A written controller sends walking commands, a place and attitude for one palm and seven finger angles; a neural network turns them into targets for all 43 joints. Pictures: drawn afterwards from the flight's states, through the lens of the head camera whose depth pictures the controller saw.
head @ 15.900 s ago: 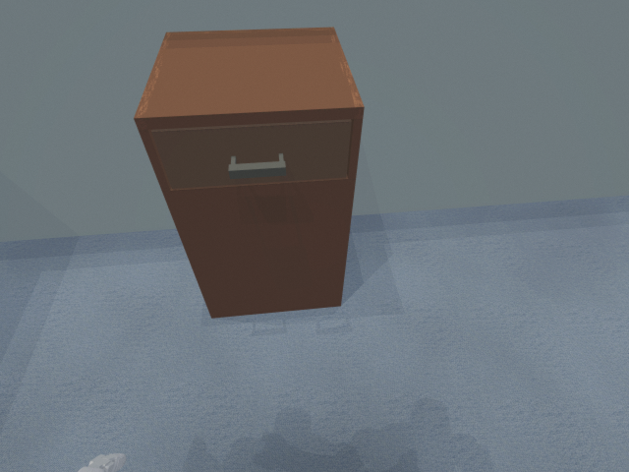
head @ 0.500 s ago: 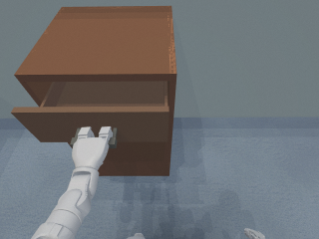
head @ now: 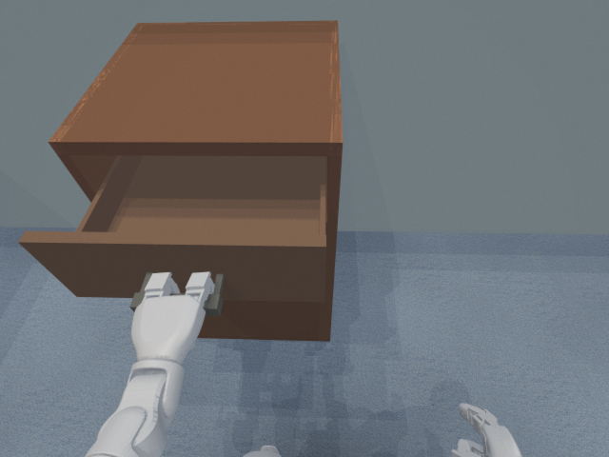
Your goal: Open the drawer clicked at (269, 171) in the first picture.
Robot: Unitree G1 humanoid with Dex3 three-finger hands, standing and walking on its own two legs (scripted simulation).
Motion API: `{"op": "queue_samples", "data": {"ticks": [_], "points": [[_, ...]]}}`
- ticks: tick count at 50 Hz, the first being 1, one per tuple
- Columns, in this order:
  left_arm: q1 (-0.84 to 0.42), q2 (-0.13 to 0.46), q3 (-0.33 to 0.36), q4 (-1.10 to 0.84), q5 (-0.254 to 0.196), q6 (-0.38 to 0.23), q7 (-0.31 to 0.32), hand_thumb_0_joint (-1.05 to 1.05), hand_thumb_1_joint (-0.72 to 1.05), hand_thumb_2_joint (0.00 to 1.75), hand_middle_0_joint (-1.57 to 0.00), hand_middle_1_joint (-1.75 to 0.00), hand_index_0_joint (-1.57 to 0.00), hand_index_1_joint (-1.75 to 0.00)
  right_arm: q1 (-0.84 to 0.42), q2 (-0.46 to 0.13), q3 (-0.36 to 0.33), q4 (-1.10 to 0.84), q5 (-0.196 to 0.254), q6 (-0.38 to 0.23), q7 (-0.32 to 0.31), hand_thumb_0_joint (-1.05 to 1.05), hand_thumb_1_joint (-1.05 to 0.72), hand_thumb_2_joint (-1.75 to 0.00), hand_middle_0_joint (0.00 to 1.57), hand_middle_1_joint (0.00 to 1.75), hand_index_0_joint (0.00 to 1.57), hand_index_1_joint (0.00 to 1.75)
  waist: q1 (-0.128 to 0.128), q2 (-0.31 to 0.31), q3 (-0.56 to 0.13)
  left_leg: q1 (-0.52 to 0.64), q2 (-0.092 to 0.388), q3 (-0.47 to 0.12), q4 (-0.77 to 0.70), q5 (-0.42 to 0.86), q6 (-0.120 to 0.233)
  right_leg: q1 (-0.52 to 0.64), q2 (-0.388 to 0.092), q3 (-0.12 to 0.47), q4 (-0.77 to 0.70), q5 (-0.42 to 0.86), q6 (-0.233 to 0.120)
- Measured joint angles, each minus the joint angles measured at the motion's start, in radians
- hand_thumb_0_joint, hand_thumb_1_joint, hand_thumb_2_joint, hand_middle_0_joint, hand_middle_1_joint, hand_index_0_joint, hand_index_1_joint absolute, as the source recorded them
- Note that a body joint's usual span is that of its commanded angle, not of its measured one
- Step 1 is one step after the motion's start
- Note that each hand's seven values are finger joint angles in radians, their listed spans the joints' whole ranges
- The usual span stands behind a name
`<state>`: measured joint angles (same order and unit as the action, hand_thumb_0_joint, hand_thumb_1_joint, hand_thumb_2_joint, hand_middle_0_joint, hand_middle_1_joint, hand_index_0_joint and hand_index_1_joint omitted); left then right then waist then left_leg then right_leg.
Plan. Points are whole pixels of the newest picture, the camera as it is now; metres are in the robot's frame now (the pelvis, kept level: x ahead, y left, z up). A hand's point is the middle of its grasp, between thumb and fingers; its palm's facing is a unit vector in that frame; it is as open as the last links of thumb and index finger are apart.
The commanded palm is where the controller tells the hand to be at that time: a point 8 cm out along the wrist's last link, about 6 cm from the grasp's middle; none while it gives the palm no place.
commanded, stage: pull the drawer open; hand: left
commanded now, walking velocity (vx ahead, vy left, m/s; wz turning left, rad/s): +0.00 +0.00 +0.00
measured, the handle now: (181, 291) +0.35 +0.21 -0.01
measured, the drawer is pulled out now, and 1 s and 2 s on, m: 0.18 0.30 0.30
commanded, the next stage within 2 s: open the thumb to release the handle in 1.14 s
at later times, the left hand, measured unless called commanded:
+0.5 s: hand (174, 380) +0.23 +0.19 -0.03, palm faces -0.01 -0.10 -1.00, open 5.9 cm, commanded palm +0.19 +0.20 +0.02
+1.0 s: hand (162, 430) +0.17 +0.19 -0.03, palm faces -0.03 -0.11 -0.99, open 5.9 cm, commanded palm +0.13 +0.21 +0.02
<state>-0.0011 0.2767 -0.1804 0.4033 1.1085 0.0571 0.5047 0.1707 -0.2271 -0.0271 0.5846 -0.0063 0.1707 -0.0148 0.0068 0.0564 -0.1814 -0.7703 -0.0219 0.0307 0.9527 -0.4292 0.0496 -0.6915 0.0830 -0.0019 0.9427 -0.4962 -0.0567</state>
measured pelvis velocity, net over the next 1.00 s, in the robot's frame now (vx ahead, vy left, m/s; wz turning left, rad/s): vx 0.00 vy -0.02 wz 0.00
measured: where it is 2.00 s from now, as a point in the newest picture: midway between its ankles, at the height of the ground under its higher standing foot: outside the picture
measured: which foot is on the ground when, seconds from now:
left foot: down 0.00-1.00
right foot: down 0.00-1.00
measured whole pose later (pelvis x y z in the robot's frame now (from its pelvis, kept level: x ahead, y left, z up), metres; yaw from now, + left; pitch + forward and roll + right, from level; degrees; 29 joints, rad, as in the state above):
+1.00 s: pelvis +0.00 -0.02 -0.02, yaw +0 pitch +14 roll +1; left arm 0.52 0.32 -0.10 0.00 1.10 -0.08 0.54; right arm 0.13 -0.23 0.00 0.50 -0.04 0.14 0.03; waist 0.05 0.05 -0.19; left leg -0.81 -0.01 0.03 1.04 -0.47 0.02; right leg -0.75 0.09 -0.01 1.05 -0.55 -0.09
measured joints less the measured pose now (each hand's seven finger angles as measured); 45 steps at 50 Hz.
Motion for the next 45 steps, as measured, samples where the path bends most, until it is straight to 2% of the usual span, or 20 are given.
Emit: {"op": "queue_samples", "data": {"ticks": [9, 19, 27, 34, 45], "points": [[0.074, 0.006, 0.01, -0.066, -0.009, 0.002, -0.01, 0.01, 0.68, 0.82, -0.27, -1.35, -0.38, -1.31, -0.003, 0.004, 0.008, -0.013, 0.0, -0.004, 0.004, 0.01, -0.91, -0.89, 0.2, 0.3, 0.2, 0.3, 0.0, 0.001, 0.001, 0.008, 0.003, 0.005, -0.002, -0.002, -0.004, 0.003, 0.003, 0.006, 0.004, -0.002, -0.004], [0.225, 0.011, 0.024, -0.189, -0.01, -0.015, 0.005, 0.01, 0.68, 0.81, -0.27, -1.35, -0.39, -1.31, -0.007, -0.005, 0.007, -0.034, -0.01, -0.011, 0.023, 0.02, -0.91, -0.89, 0.2, 0.3, 0.2, 0.3, 0.003, 0.002, -0.002, 0.013, 0.006, 0.012, 0.007, -0.015, -0.008, 0.003, 0.006, 0.013, 0.02, -0.015, -0.009], [0.337, 0.015, 0.025, -0.276, -0.002, -0.041, 0.029, 0.02, 0.68, 0.81, -0.27, -1.35, -0.39, -1.31, -0.025, -0.01, 0.008, -0.048, -0.02, -0.016, 0.035, 0.02, -0.91, -0.89, 0.2, 0.3, 0.2, 0.3, 0.018, 0.001, -0.004, -0.001, 0.003, 0.01, 0.034, -0.027, -0.011, -0.012, 0.004, 0.009, 0.052, -0.033, -0.012], [0.381, 0.021, 0.029, -0.311, 0.0, -0.063, 0.035, 0.02, 0.68, 0.82, -0.27, -1.35, -0.4, -1.32, -0.044, -0.004, 0.017, -0.058, -0.023, -0.018, 0.036, 0.02, -0.91, -0.89, 0.2, 0.3, 0.2, 0.3, 0.033, 0.002, -0.001, -0.015, 0.001, 0.003, 0.056, -0.032, -0.015, -0.025, 0.003, 0.0, 0.077, -0.043, -0.017], [0.474, 0.036, 0.064, -0.372, -0.011, -0.108, 0.027, 0.02, 0.68, 0.8, -0.27, -1.34, -0.4, -1.31, -0.044, 0.005, 0.033, -0.08, -0.026, -0.027, 0.042, 0.02, -0.91, -0.89, 0.2, 0.3, 0.2, 0.3, 0.038, -0.005, -0.005, -0.026, 0.007, 0.002, 0.069, -0.033, -0.025, -0.04, 0.008, -0.003, 0.097, -0.046, -0.027]]}}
